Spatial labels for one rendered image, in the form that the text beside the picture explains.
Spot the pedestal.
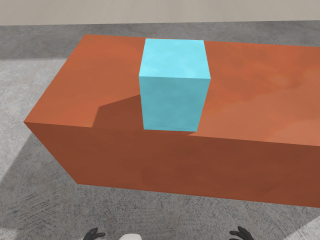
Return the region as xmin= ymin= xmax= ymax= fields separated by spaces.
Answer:
xmin=23 ymin=34 xmax=320 ymax=208

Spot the left robot hand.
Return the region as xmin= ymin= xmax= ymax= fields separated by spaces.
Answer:
xmin=83 ymin=227 xmax=106 ymax=240

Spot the right robot hand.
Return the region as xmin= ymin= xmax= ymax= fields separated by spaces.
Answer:
xmin=229 ymin=226 xmax=254 ymax=240

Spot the carton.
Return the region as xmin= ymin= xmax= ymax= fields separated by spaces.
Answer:
xmin=139 ymin=38 xmax=211 ymax=132

